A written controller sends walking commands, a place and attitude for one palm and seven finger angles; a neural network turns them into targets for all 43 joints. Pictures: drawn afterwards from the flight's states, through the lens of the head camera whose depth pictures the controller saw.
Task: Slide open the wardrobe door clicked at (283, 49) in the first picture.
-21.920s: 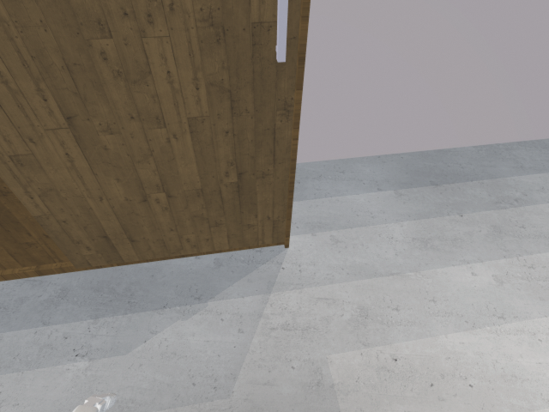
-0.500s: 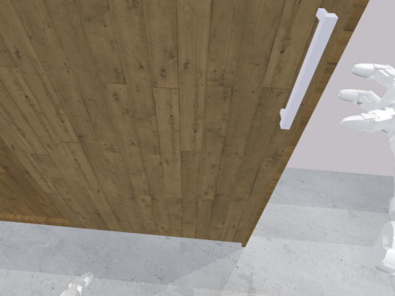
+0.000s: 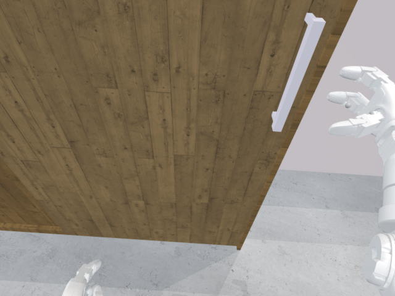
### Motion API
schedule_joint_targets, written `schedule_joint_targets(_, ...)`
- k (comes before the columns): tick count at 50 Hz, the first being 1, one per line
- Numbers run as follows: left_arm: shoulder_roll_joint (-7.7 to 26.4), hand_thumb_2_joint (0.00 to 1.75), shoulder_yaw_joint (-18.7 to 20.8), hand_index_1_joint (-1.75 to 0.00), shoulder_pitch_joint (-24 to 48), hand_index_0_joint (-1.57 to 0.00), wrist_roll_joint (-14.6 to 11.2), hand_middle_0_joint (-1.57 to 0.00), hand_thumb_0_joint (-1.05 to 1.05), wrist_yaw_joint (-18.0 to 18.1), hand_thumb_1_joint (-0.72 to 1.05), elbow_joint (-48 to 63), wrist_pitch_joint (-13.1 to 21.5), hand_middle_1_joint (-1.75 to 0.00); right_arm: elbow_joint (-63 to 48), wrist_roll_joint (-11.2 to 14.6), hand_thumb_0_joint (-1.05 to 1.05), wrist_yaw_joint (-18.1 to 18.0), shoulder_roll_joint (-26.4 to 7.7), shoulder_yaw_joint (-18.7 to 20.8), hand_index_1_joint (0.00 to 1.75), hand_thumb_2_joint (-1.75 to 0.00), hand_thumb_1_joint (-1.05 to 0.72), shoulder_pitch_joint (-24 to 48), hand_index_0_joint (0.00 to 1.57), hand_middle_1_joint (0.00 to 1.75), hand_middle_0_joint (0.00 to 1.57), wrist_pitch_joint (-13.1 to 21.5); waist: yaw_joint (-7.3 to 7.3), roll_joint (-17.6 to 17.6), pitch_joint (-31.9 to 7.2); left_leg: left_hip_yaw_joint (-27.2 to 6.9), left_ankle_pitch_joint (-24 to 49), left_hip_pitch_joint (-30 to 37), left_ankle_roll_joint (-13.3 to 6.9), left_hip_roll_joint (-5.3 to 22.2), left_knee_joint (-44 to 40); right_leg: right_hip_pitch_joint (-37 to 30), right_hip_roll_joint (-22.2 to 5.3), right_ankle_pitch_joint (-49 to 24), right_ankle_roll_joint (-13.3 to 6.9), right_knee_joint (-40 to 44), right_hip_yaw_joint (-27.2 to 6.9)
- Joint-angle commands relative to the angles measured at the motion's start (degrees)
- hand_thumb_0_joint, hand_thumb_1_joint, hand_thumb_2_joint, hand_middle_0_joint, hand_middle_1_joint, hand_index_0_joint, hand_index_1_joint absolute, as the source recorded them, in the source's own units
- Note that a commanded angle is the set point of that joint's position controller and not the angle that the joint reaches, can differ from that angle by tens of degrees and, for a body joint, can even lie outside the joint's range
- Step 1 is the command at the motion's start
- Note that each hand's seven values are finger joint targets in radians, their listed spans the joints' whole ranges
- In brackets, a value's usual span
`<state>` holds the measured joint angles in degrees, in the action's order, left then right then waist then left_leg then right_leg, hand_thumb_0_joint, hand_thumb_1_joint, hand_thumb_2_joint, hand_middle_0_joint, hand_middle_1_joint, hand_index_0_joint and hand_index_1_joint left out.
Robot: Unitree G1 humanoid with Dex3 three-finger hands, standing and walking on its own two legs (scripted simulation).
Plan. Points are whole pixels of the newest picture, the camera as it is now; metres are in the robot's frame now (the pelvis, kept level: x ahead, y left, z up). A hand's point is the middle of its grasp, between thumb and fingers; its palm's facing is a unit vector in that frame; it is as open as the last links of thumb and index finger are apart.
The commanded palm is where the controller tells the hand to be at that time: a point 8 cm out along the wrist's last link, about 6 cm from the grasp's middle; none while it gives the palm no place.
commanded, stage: move the hooked fingers beside the handle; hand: right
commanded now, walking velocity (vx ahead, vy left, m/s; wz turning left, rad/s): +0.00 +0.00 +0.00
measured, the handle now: (291, 79) +0.49 -0.14 +0.23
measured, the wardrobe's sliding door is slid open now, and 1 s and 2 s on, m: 0.00 0.00 0.00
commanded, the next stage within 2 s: feel for the door with the fingertips in 0.24 s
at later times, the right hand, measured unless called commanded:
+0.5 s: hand (332, 100) +0.43 -0.21 +0.23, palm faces +0.01 +1.00 -0.02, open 14.0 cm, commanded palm +0.40 -0.25 +0.23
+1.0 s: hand (320, 98) +0.42 -0.18 +0.24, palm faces +0.04 +1.00 -0.02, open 14.0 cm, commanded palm +0.41 -0.23 +0.23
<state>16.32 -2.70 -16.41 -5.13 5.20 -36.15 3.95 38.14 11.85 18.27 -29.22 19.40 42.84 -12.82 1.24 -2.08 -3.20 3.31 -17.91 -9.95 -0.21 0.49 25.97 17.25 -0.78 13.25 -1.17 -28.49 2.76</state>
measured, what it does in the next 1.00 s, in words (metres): stands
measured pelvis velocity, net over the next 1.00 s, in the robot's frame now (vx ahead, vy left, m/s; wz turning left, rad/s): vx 0.00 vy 0.02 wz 0.00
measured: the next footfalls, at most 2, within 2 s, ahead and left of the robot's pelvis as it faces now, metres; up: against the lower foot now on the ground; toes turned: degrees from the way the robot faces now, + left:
none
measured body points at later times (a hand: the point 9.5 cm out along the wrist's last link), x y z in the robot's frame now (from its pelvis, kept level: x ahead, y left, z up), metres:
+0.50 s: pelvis +0.00 +0.01 +0.00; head +0.00 +0.02 +0.45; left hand +0.09 +0.28 -0.11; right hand +0.42 -0.26 +0.23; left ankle -0.05 +0.12 -0.74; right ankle +0.02 -0.11 -0.74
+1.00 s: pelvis +0.00 +0.02 +0.00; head -0.02 +0.03 +0.45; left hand +0.14 +0.27 -0.10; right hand +0.41 -0.23 +0.24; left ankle -0.05 +0.12 -0.74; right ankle +0.02 -0.11 -0.74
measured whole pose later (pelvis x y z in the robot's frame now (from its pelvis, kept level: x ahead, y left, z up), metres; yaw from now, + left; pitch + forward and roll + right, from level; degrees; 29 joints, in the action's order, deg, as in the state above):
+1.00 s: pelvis +0.00 +0.02 +0.00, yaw +0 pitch +1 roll +0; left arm 15.3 -2.9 -14.0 -4.9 5.6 -37.0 1.9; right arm 38.2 10.5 11.3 -24.0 15.7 45.7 -14.6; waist 0.9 -2.3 -3.1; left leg 3.8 -17.7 -8.6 -1.4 -0.3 25.7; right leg 15.4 -1.5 12.1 0.0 -27.0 2.1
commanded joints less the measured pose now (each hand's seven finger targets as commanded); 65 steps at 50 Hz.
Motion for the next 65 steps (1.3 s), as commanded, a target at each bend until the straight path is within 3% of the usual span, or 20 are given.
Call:
schedule_joint_targets(1, 8.1, 0.90, 3.0, -0.30, 3.4, -0.20, -0.2, -0.20, 0.00, 0.9, 0.90, 7.2, 2.1, -0.30, -11.5, 1.2, 0.00, -0.9, -13.4, 1.5, 1.20, -0.30, 0.50, 29.6, 0.30, 1.20, 0.30, 2.9, 0.96, -0.2, -14.2, -1.1, 20.1, -5.6, -1.4, -1.4, -3.1, -15.6, 0.2, -14.8, -1.5, 1.5, -4.3)
schedule_joint_targets(5, 8.3, 0.90, 2.9, -0.30, 2.9, -0.20, 0.0, -0.20, 0.00, 1.2, 0.90, 6.6, 1.8, -0.30, -9.5, 0.4, 0.00, -2.1, -15.6, 2.5, 1.20, -0.30, 0.50, 33.9, 0.30, 1.20, 0.30, 4.3, 1.19, -0.7, -15.4, -1.7, 18.8, -5.3, -1.3, -1.2, -3.4, -15.3, 0.4, -13.3, -1.6, 1.4, -4.4)
schedule_joint_targets(7, 7.9, 0.90, 2.8, -0.30, 2.9, -0.20, 0.1, -0.20, 0.00, 1.2, 0.90, 6.5, 2.0, -0.30, -9.9, 0.1, 0.00, -2.3, -13.3, 0.5, 1.20, -0.30, 0.50, 35.8, 0.30, 1.20, 0.30, 5.3, 1.75, -2.5, -16.5, -1.5, 19.6, -5.4, -1.4, -1.1, -3.2, -16.9, 0.4, -14.7, -1.3, 1.3, -4.6)
schedule_joint_targets(9, 8.2, 0.90, 3.0, -0.30, 2.1, -0.20, 0.3, -0.20, 0.00, 1.2, 0.90, 6.3, 1.7, -0.30, -6.2, 0.5, 0.00, -2.2, -17.0, 4.0, 1.20, -0.30, 0.50, 31.0, 0.30, 1.20, 0.30, 5.9, 0.73, 2.1, -16.6, -1.6, 21.0, -2.8, -1.2, -1.2, -3.4, -14.7, 0.4, -14.8, -1.8, 1.2, -4.1)
schedule_joint_targets(10, 8.4, 0.90, 2.8, -0.30, 2.6, -0.20, 0.2, -0.20, 0.00, 1.3, 0.90, 6.4, 1.6, -0.30, -7.3, 0.4, 0.00, -1.9, -17.5, 4.0, 1.20, -0.30, 0.50, 32.5, 0.30, 1.20, 0.30, 6.3, 0.71, 1.3, -16.8, -1.9, 22.2, -2.2, -1.2, -0.9, -3.0, -14.5, 0.4, -15.0, -1.8, 1.4, -4.0)
schedule_joint_targets(13, 8.2, 0.90, 2.9, -0.30, 2.4, -0.20, -0.1, -0.20, 0.00, 1.3, 0.90, 6.2, 1.5, -0.30, -4.5, 0.1, 0.00, -1.1, -14.6, 1.1, 1.20, -0.30, 0.50, 33.5, 0.30, 1.20, 0.30, 5.9, 1.52, 0.0, -14.4, -1.8, 20.2, -4.5, -1.0, -1.0, -3.4, -13.9, 0.5, -13.0, -1.7, 1.6, -3.8)
schedule_joint_targets(14, 8.4, 0.90, 3.1, -0.30, 1.7, -0.20, -0.1, -0.20, 0.00, 1.4, 0.90, 6.2, 1.4, -0.30, -2.9, 0.2, 0.00, -1.1, -16.3, 2.6, 1.20, -0.30, 0.50, 31.8, 0.30, 1.20, 0.30, 6.1, 1.32, 2.1, -14.3, -1.7, 20.1, -3.7, -1.0, -1.0, -3.6, -12.9, 0.4, -12.9, -1.9, 1.3, -3.5)
schedule_joint_targets(15, 8.7, 0.90, 3.0, -0.30, 1.8, -0.20, -0.2, -0.20, 0.00, 1.4, 0.90, 6.3, 1.4, -0.30, -3.2, -0.1, 0.00, -1.0, -18.2, 3.8, 1.20, -0.30, 0.50, 32.5, 0.30, 1.20, 0.30, 6.1, 0.89, 0.0, -14.7, -2.1, 20.0, -3.8, -1.1, -0.9, -3.4, -12.5, 0.5, -12.5, -1.9, 1.5, -3.6)
schedule_joint_targets(23, 8.3, 0.90, 3.5, -0.30, 1.3, -0.20, 0.0, -0.20, 0.00, 0.9, 0.90, 6.1, 2.6, -0.30, -9.1, 1.2, 0.00, -0.9, -10.9, -0.7, 1.20, -0.30, 0.50, 34.1, 0.30, 1.20, 0.30, 7.1, 1.68, -2.3, -16.9, -1.4, 20.7, -5.4, -1.2, -1.5, -3.1, -16.9, 0.3, -15.0, -1.6, 1.0, -4.2)
schedule_joint_targets(25, 8.6, 0.90, 3.8, -0.30, 1.3, -0.20, 0.0, -0.20, 0.00, 0.7, 0.90, 6.0, 2.6, -0.30, -9.3, 1.5, 0.00, -1.9, -13.5, 2.5, 1.20, -0.30, 0.50, 30.4, 0.30, 1.20, 0.30, 6.3, 0.39, 0.2, -16.9, -1.5, 21.7, -3.9, -1.1, -1.6, -2.9, -15.6, 0.3, -15.3, -2.0, 1.0, -3.8)
schedule_joint_targets(28, 8.3, 0.90, 3.7, -0.30, 1.5, -0.20, 0.1, -0.20, 0.00, 0.4, 0.90, 5.9, 2.4, -0.30, -10.2, 0.7, 0.00, -3.5, -11.8, 1.3, 1.20, -0.30, 0.50, 31.2, 0.30, 1.20, 0.30, 4.7, 0.40, 0.0, -15.7, -1.3, 20.7, -4.1, -1.1, -1.5, -2.9, -14.6, 0.3, -14.7, -1.8, 1.6, -3.8)
schedule_joint_targets(31, 7.7, 0.90, 3.6, -0.30, 2.9, -0.20, 0.3, -0.20, 0.00, -0.1, 0.90, 6.9, 2.4, -0.30, -17.2, 0.2, 0.00, -5.5, -10.3, 1.1, 1.20, -0.30, 0.50, 30.4, 0.30, 1.20, 0.30, 5.0, -0.32, -1.8, -19.0, -1.4, 23.6, -1.8, -1.3, -1.4, -2.3, -16.9, 0.3, -18.1, -1.7, 1.4, -3.5)
schedule_joint_targets(34, 7.3, 0.90, 3.6, -0.30, 3.6, -0.20, 0.4, -0.20, 0.00, -0.2, 0.90, 7.0, 2.0, -0.30, -17.5, 0.7, 0.00, -6.6, -9.0, 1.2, 1.20, -0.30, 0.50, 26.9, 0.30, 1.20, 0.30, 4.0, -0.60, 2.6, -17.7, -1.1, 24.8, -0.5, -1.0, -1.6, -2.6, -15.9, 0.2, -18.8, -2.0, 1.4, -2.8)
schedule_joint_targets(37, 7.1, 0.90, 3.2, -0.30, 4.8, -0.20, 0.3, -0.20, 0.00, 0.0, 0.90, 6.8, 1.2, -0.30, -16.9, 0.1, 0.00, -7.5, -8.6, 1.1, 1.20, -0.30, 0.50, 27.2, 0.30, 1.20, 0.30, 1.9, -0.74, 2.0, -15.0, -1.4, 23.5, -1.4, -0.8, -1.5, -2.9, -14.4, 0.3, -16.2, -1.9, 2.2, -2.6)
schedule_joint_targets(39, 7.2, 0.90, 3.2, -0.30, 4.9, -0.20, 0.5, -0.20, 0.00, 0.3, 0.90, 6.8, 0.7, -0.30, -16.4, -0.4, 0.00, -8.4, -11.9, 3.4, 1.20, -0.30, 0.50, 27.0, 0.30, 1.20, 0.30, 1.5, -1.01, 3.5, -15.0, -1.8, 23.6, -0.3, -0.7, -1.3, -3.4, -13.8, 0.4, -16.1, -2.2, 2.2, -2.2)
schedule_joint_targets(48, 6.7, 0.90, 2.9, -0.30, 5.0, -0.20, 0.2, -0.20, 0.00, 1.1, 0.90, 5.9, 0.2, -0.30, -12.5, -0.3, 0.00, -6.3, -5.9, -3.1, 1.20, -0.30, 0.50, 34.0, 0.30, 1.20, 0.30, 2.6, 1.51, 1.0, -14.8, -2.1, 24.1, -2.4, -0.7, -1.0, -3.7, -15.7, 0.9, -15.3, -2.0, 1.7, -2.7)
schedule_joint_targets(54, 7.4, 0.90, 3.2, -0.30, 2.7, -0.20, 0.3, -0.20, 0.00, 1.4, 0.90, 4.1, 0.6, -0.30, -3.3, -0.2, 0.00, -6.0, -7.8, -2.9, 1.20, -0.30, 0.50, 39.5, 0.30, 1.20, 0.30, 4.4, 2.79, 2.9, -12.6, -2.1, 19.7, -5.1, -0.5, -0.9, -4.5, -13.2, 1.0, -11.5, -2.2, 1.5, -3.1)
schedule_joint_targets(59, 7.7, 0.90, 3.6, -0.30, 0.9, -0.20, 0.7, -0.20, 0.00, 0.9, 0.90, 4.3, 1.3, -0.30, -2.6, -0.9, 0.00, -6.0, -12.0, 0.6, 1.20, -0.30, 0.50, 38.6, 0.30, 1.20, 0.30, 8.9, 1.30, 2.2, -18.8, -2.4, 23.9, -1.0, -0.8, -0.8, -2.9, -14.2, 0.9, -15.3, -2.2, 1.1, -3.1)
schedule_joint_targets(63, 8.0, 0.90, 3.7, -0.30, 0.2, -0.20, 0.5, -0.20, 0.00, 0.8, 0.90, 4.0, 1.4, -0.30, 0.7, -1.4, 0.00, -5.2, -10.4, -0.8, 1.20, -0.30, 0.50, 39.2, 0.30, 1.20, 0.30, 8.9, 1.66, 1.6, -15.2, -2.3, 22.2, -3.1, -0.8, -1.0, -3.2, -12.6, 0.7, -13.4, -2.1, 1.7, -2.9)
schedule_joint_targets(65, 8.4, 0.90, 3.9, -0.30, -0.4, -0.20, 0.5, -0.20, 0.00, 0.7, 0.90, 4.1, 1.6, -0.30, 1.0, -1.2, 0.00, -5.3, -12.7, 1.2, 1.20, -0.30, 0.50, 38.4, 0.30, 1.20, 0.30, 8.8, 1.25, 1.5, -15.7, -2.4, 21.9, -2.9, -0.8, -1.1, -3.3, -12.3, 0.7, -13.3, -2.2, 1.6, -2.9)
